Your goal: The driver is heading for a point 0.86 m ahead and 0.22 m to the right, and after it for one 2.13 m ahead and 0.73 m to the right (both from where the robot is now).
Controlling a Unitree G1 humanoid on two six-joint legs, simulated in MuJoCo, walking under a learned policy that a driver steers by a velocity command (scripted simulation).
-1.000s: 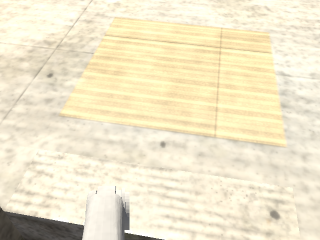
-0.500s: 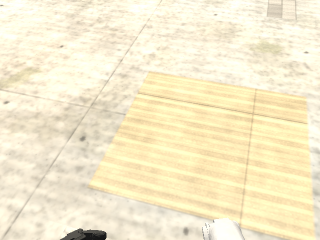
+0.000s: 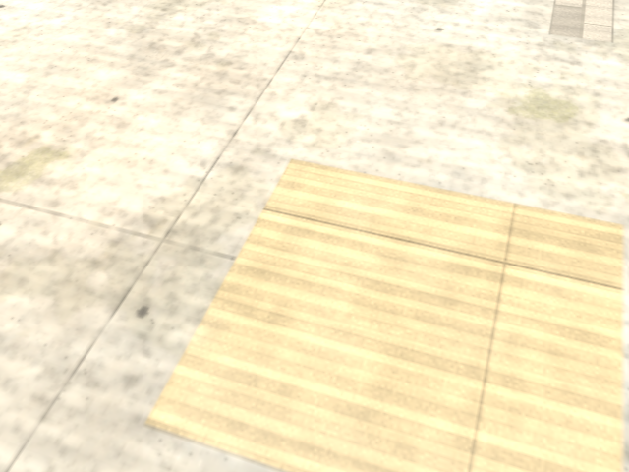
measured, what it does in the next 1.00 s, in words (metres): climbs, turning right: left foot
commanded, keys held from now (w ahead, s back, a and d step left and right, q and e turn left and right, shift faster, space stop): w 0.18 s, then w+e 0.82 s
